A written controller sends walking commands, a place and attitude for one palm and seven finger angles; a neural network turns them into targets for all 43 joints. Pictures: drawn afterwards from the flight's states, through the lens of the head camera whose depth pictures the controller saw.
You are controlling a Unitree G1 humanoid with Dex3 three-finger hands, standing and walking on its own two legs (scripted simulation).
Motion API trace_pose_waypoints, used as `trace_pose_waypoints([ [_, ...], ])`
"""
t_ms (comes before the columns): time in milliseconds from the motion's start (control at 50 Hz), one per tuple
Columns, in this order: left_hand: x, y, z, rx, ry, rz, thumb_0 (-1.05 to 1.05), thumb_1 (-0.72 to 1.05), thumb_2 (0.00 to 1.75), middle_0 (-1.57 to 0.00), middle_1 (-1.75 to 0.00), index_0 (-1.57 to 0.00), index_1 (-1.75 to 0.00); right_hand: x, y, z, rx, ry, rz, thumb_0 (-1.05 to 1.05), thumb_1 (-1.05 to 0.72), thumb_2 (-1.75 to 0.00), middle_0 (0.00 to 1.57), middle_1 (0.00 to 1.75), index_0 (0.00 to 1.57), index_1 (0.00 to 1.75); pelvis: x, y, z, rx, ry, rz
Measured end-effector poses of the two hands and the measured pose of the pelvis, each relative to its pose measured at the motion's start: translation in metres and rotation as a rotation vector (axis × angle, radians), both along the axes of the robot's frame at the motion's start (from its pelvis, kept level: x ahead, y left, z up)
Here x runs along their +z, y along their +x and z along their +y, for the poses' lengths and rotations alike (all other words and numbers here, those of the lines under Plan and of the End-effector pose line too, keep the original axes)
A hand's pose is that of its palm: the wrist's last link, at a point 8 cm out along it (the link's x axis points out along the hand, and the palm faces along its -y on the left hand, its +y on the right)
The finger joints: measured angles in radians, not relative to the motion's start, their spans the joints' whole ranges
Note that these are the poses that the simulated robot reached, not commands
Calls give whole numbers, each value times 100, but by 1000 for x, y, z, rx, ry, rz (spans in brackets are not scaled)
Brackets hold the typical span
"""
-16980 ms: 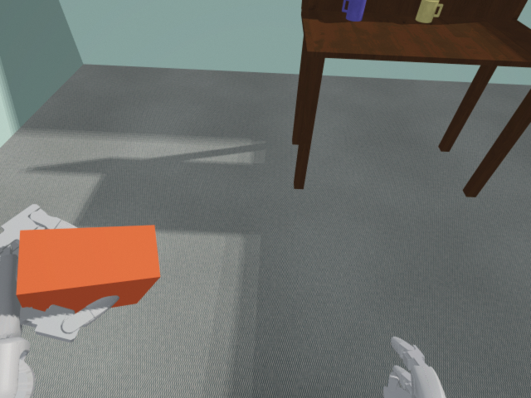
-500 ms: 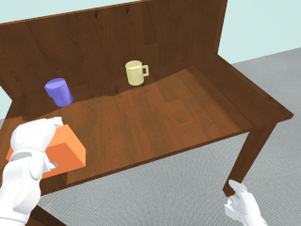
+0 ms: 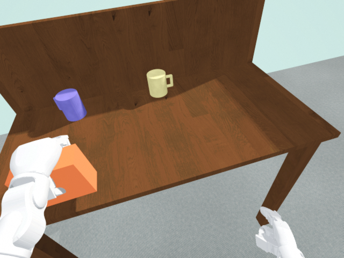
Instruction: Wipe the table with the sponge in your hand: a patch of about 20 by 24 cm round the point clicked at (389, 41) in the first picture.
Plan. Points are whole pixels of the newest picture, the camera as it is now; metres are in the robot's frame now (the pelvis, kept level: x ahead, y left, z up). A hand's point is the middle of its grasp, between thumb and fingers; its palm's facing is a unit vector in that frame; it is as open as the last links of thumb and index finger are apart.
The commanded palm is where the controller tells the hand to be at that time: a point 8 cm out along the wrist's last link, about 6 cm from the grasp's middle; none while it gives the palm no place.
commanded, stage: lower the sponge onto the table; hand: left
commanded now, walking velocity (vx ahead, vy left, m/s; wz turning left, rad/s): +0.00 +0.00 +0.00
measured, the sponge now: (61, 181) +0.23 +0.32 +0.06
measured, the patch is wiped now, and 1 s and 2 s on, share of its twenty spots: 0.00 0.00 0.15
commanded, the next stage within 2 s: wipe forward along the first lane in 1.14 s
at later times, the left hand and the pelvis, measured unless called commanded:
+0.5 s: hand (56, 177) +0.23 +0.32 +0.08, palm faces +0.00 -0.09 -1.00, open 9.7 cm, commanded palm +0.22 +0.31 +0.15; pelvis +0.00 +0.00 +0.00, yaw +0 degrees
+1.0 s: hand (60, 179) +0.24 +0.32 +0.07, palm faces -0.01 -0.07 -1.00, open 9.7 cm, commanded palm +0.22 +0.31 +0.13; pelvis +0.01 +0.00 +0.00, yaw +0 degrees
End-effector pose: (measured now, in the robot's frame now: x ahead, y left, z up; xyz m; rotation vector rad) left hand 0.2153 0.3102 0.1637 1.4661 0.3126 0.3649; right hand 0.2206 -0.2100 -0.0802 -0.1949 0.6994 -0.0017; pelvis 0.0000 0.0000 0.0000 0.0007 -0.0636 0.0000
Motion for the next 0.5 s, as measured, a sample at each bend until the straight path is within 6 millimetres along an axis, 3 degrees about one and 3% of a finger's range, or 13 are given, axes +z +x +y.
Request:
trace_pose_waypoints([
  [200, -10, 3, -2, -13, -15, 30, 0, -47, 104, -78, -137, -78, -137, 4, 4, 6, 8, 4, -17, 2, -90, -89, 20, 30, 20, 29, 0, 1, 2, -2, -2, 3],
  [500, -25, -1, 5, 8, -22, 54, 0, -47, 105, -78, -137, -78, -137, -2, -4, -3, -14, -21, 18, 2, -90, -89, 20, 30, 20, 29, 0, 2, 2, 1, -5, 12],
])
